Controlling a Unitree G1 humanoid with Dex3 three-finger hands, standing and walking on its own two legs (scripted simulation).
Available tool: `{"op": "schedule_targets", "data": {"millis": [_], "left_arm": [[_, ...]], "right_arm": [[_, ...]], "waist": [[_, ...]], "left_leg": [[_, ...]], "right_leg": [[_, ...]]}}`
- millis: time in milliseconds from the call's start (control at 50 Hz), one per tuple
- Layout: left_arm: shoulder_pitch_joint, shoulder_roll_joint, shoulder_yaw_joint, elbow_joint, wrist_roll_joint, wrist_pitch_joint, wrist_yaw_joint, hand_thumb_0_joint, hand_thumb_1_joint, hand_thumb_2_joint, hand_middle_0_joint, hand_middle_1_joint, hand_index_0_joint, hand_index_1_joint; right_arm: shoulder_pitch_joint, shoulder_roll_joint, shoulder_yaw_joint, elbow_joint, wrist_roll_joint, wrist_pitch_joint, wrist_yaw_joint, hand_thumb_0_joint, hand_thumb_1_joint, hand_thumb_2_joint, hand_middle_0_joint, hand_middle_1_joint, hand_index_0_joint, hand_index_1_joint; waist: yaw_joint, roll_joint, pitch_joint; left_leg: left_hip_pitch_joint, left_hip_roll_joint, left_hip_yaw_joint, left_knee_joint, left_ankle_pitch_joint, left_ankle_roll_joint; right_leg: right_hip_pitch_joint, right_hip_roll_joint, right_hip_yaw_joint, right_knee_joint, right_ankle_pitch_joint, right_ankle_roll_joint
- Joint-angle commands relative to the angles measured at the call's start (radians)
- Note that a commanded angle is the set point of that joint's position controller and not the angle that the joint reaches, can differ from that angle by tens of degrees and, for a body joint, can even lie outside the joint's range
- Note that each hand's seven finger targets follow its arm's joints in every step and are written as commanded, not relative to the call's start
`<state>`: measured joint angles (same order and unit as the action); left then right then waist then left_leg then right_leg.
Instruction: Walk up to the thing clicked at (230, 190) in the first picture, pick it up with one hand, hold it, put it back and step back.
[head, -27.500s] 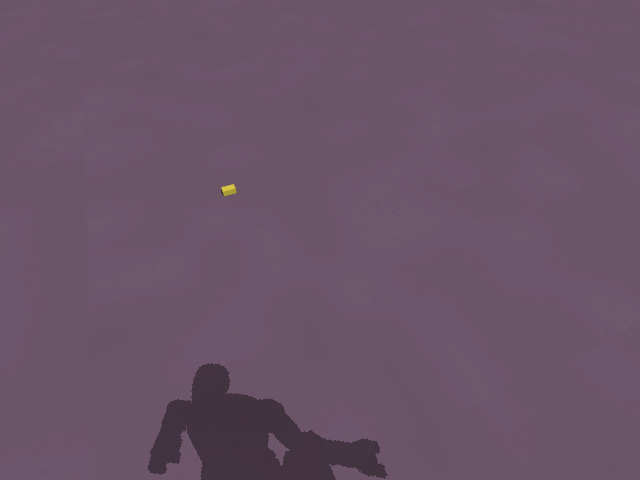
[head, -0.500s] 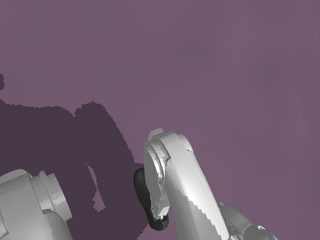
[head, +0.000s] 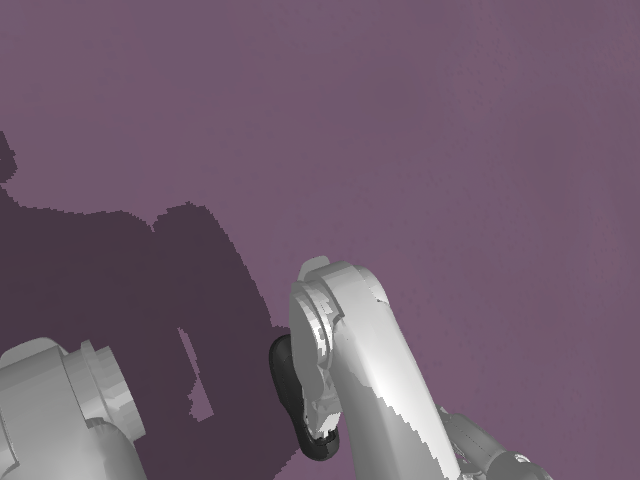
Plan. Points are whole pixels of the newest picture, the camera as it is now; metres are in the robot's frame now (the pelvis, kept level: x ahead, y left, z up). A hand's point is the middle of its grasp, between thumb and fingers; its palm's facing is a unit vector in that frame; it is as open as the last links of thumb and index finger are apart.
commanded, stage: close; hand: left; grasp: from above
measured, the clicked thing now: out of the picture +0.43 +0.38 -0.28
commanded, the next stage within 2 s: settle in 0.34 s
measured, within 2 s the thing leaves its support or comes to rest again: leaves its support in 0.72 s
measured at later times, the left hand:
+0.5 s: hand out of the picture +0.42 +0.37 -0.23, palm faces -0.44 -0.16 -0.89, open 6.5 cm
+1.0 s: hand out of the picture +0.42 +0.39 -0.17, palm faces -0.41 -0.12 -0.91, open 6.5 cm
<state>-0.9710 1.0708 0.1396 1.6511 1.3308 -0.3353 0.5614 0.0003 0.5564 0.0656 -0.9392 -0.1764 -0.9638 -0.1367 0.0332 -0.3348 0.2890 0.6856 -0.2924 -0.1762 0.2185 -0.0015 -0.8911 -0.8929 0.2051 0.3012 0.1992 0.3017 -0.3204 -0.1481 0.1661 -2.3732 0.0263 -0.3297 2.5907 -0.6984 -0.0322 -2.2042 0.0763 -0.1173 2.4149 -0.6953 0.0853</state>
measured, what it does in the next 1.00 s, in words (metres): stands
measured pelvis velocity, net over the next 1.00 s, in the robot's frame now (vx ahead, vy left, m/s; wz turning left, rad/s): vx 0.00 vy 0.00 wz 0.03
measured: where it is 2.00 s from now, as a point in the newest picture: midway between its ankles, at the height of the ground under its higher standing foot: (227, 461)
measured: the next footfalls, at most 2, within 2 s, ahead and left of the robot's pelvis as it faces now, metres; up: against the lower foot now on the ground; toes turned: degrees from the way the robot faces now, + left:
none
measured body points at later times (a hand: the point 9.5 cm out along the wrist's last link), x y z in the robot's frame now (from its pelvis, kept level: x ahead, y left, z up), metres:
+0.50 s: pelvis +0.00 +0.00 +0.00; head +0.26 +0.14 +0.34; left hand +0.44 +0.38 -0.18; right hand +0.09 -0.26 -0.06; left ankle +0.06 +0.14 -0.26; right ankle +0.12 -0.14 -0.26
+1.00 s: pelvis +0.00 +0.00 +0.01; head +0.23 +0.13 +0.37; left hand +0.44 +0.39 -0.12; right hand +0.12 -0.26 -0.06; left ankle +0.06 +0.14 -0.26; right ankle +0.12 -0.14 -0.26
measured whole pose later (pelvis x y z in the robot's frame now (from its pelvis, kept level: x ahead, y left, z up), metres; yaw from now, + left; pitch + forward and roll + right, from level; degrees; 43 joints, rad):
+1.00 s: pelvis +0.00 +0.00 +0.01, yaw +2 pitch +29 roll -14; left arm -0.93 0.94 0.12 1.43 1.27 -0.25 0.40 0.00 0.51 0.00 -1.09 0.00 -1.10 0.00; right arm 0.08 -0.32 0.18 0.67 -0.21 -0.12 0.23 0.00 -0.91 -0.90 0.21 0.30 0.20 0.30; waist -0.26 -0.06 0.05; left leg -2.39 0.02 -0.28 2.53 -0.68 -0.02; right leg -2.22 0.04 -0.09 2.38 -0.70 0.07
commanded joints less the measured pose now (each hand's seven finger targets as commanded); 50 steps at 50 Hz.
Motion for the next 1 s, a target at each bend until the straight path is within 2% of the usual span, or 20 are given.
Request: {"op": "schedule_targets", "data": {"millis": [0,100,140,180,220,360,400,440,520,540,580,620,640,680,700,740,780,860,920,980], "left_arm": [[-0.231,0.249,0.014,-0.097,-0.021,0.002,0.05,0.0,0.761,0.061,-1.06,-0.127,-1.095,-0.09],[-0.271,0.275,0.016,-0.151,-0.029,0.012,0.047,0.0,0.807,0.07,-1.114,-0.1,-1.142,-0.07],[-0.236,0.241,-0.007,-0.095,-0.022,0.021,0.038,0.0,0.824,0.047,-1.133,-0.075,-1.161,-0.046],[-0.256,0.272,0.021,-0.126,-0.031,0.016,0.044,0.0,0.84,0.046,-1.142,-0.069,-1.169,-0.041],[-0.242,0.259,0.003,-0.106,-0.028,0.019,0.032,0.0,0.828,0.032,-1.145,-0.047,-1.169,-0.022],[-0.209,0.253,0.014,-0.091,-0.037,0.015,0.027,0.0,0.876,0.043,-1.179,-0.047,-1.203,-0.022],[-0.232,0.244,-0.002,-0.104,-0.032,0.015,0.023,0.0,0.893,0.045,-1.188,-0.06,-1.215,-0.033],[-0.216,0.255,0.012,-0.101,-0.044,0.012,0.027,0.0,0.831,0.094,-1.205,-0.087,-1.233,-0.062],[-0.228,0.275,0.027,-0.136,-0.036,0.012,0.023,0.0,0.879,0.09,-1.235,-0.075,-1.263,-0.048],[-0.225,0.26,0.011,-0.126,-0.035,0.018,0.017,0.0,0.872,0.081,-1.23,-0.074,-1.259,-0.048],[-0.268,0.279,0.029,-0.192,-0.044,0.016,0.014,0.0,0.897,0.087,-1.251,-0.066,-1.278,-0.041],[-0.261,0.27,0.018,-0.192,-0.039,0.021,0.003,0.0,0.877,0.096,-1.247,-0.059,-1.268,-0.04],[-0.242,0.279,0.049,-0.225,-0.048,0.017,0.006,0.0,0.89,0.109,-1.258,-0.059,-1.277,-0.041],[-0.229,0.283,0.059,-0.255,-0.041,0.022,0.003,0.0,0.897,0.101,-1.268,-0.036,-1.285,-0.021],[-0.186,0.27,0.063,-0.228,-0.039,0.033,-0.003,0.0,0.895,0.105,-1.257,-0.056,-1.278,-0.037],[-0.213,0.242,0.056,-0.251,-0.049,0.041,-0.017,0.0,0.912,0.101,-1.268,-0.055,-1.289,-0.035],[-0.247,0.235,0.052,-0.337,-0.055,0.045,-0.03,0.0,0.927,0.105,-1.279,-0.052,-1.299,-0.034],[-0.222,0.149,0.02,-0.339,-0.076,0.069,-0.076,0.0,0.958,0.074,-1.289,-0.056,-1.318,-0.029],[-0.249,0.139,0.011,-0.386,-0.079,0.079,-0.116,0.0,0.923,0.073,-1.27,-0.046,-1.294,-0.023],[-0.246,0.075,-0.018,-0.389,-0.094,0.088,-0.164,0.0,0.918,0.07,-1.275,-0.043,-1.299,-0.022]], "right_arm": [[0.161,-0.333,-0.104,0.007,0.001,-0.006,-0.011,0.0,-0.886,-0.895,0.199,0.299,0.199,0.299],[0.16,-0.335,-0.103,0.0,0.008,-0.015,-0.009,0.0,-0.889,-0.897,0.199,0.299,0.199,0.299],[0.156,-0.33,-0.106,0.002,0.012,-0.02,-0.008,0.0,-0.889,-0.897,0.199,0.299,0.199,0.299],[0.16,-0.339,-0.108,0.001,0.011,-0.016,-0.009,0.0,-0.888,-0.897,0.199,0.299,0.199,0.299],[0.162,-0.338,-0.108,-0.001,0.012,-0.014,-0.007,0.0,-0.889,-0.897,0.199,0.3,0.199,0.3],[0.156,-0.333,-0.103,-0.008,0.012,-0.005,-0.01,0.0,-0.888,-0.897,0.199,0.299,0.199,0.299],[0.171,-0.331,-0.102,-0.005,0.005,-0.005,-0.006,0.0,-0.89,-0.897,0.199,0.299,0.199,0.3],[0.156,-0.335,-0.1,-0.016,0.013,-0.004,-0.011,0.0,-0.907,-0.899,0.2,0.3,0.199,0.3],[0.165,-0.335,-0.104,-0.008,0.01,0.002,-0.013,0.0,-0.905,-0.899,0.2,0.3,0.2,0.3],[0.166,-0.327,-0.103,-0.011,0.012,0.001,-0.012,0.0,-0.907,-0.9,0.2,0.3,0.2,0.3],[0.17,-0.333,-0.111,-0.01,0.015,0.002,-0.012,0.0,-0.906,-0.9,0.2,0.3,0.199,0.3],[0.168,-0.327,-0.115,-0.009,0.015,-0.002,-0.01,0.0,-0.91,-0.901,0.2,0.3,0.199,0.3],[0.164,-0.33,-0.121,-0.018,0.017,0.002,-0.012,0.0,-0.907,-0.901,0.2,0.3,0.199,0.3],[0.17,-0.325,-0.13,-0.018,0.024,0.01,-0.011,0.0,-0.906,-0.9,0.2,0.3,0.199,0.3],[0.168,-0.317,-0.135,-0.017,0.025,0.013,-0.01,0.0,-0.905,-0.9,0.2,0.3,0.199,0.3],[0.178,-0.313,-0.153,-0.009,0.031,0.017,-0.007,0.0,-0.906,-0.9,0.2,0.3,0.199,0.3],[0.175,-0.311,-0.161,-0.022,0.041,0.026,-0.008,0.0,-0.904,-0.899,0.2,0.299,0.199,0.299],[0.203,-0.292,-0.195,-0.015,0.066,0.036,-0.001,0.0,-0.905,-0.899,0.199,0.299,0.199,0.299],[0.221,-0.288,-0.215,-0.024,0.088,0.053,-0.004,0.0,-0.906,-0.9,0.199,0.299,0.199,0.299],[0.241,-0.274,-0.233,-0.024,0.108,0.064,-0.006,0.0,-0.907,-0.901,0.199,0.299,0.199,0.3]], "waist": [[-0.049,0.545,-0.636],[-0.042,0.54,-0.655],[-0.046,0.543,-0.62],[-0.038,0.561,-0.648],[-0.044,0.552,-0.622],[-0.034,0.531,-0.642],[-0.052,0.537,-0.633],[-0.041,0.516,-0.637],[-0.032,0.56,-0.668],[-0.033,0.572,-0.654],[-0.035,0.558,-0.681],[-0.033,0.592,-0.681],[-0.016,0.595,-0.718],[0.001,0.62,-0.745],[0.012,0.623,-0.747],[0.007,0.636,-0.722],[0.017,0.671,-0.774],[0.021,0.625,-0.769],[0.03,0.582,-0.79],[0.03,0.556,-0.772]], "left_leg": [[0.544,0.03,0.154,-0.263,0.221,0.023],[0.532,0.03,0.16,-0.257,0.217,0.029],[0.538,0.029,0.162,-0.259,0.204,0.025],[0.545,0.029,0.156,-0.271,0.214,0.022],[0.532,0.029,0.158,-0.27,0.21,0.023],[0.537,0.03,0.158,-0.265,0.225,0.026],[0.532,0.029,0.16,-0.262,0.215,0.029],[0.517,0.029,0.158,-0.264,0.198,0.031],[0.56,0.03,0.157,-0.274,0.227,0.024],[0.552,0.028,0.165,-0.273,0.228,0.025],[0.557,0.028,0.162,-0.27,0.226,0.026],[0.574,0.027,0.169,-0.265,0.231,0.023],[0.584,0.028,0.166,-0.282,0.244,0.02],[0.598,0.026,0.169,-0.291,0.272,0.016],[0.602,0.025,0.174,-0.294,0.272,0.017],[0.598,0.023,0.177,-0.297,0.269,0.013],[0.606,0.018,0.181,-0.311,0.269,0.014],[0.586,0.014,0.191,-0.322,0.257,0.019],[0.568,0.009,0.194,-0.337,0.227,0.027],[0.557,0.004,0.199,-0.36,0.192,0.032]], "right_leg": [[0.258,0.018,-0.171,-0.17,0.283,-0.089],[0.276,0.021,-0.159,-0.19,0.282,-0.086],[0.247,0.017,-0.163,-0.175,0.267,-0.089],[0.262,0.02,-0.167,-0.179,0.275,-0.092],[0.258,0.019,-0.166,-0.178,0.27,-0.091],[0.278,0.02,-0.161,-0.187,0.285,-0.089],[0.279,0.02,-0.161,-0.189,0.28,-0.088],[0.279,0.022,-0.16,-0.197,0.263,-0.089],[0.28,0.021,-0.164,-0.187,0.282,-0.092],[0.285,0.019,-0.156,-0.188,0.287,-0.092],[0.276,0.017,-0.162,-0.187,0.286,-0.09],[0.271,0.013,-0.155,-0.185,0.288,-0.093],[0.295,0.018,-0.158,-0.196,0.295,-0.094],[0.293,0.013,-0.157,-0.188,0.313,-0.1],[0.287,0.016,-0.153,-0.186,0.311,-0.1],[0.254,0.009,-0.151,-0.18,0.304,-0.102],[0.259,0.006,-0.145,-0.187,0.309,-0.106],[0.234,-0.001,-0.131,-0.201,0.304,-0.107],[0.232,-0.005,-0.12,-0.227,0.278,-0.106],[0.223,-0.012,-0.107,-0.244,0.253,-0.106]]}}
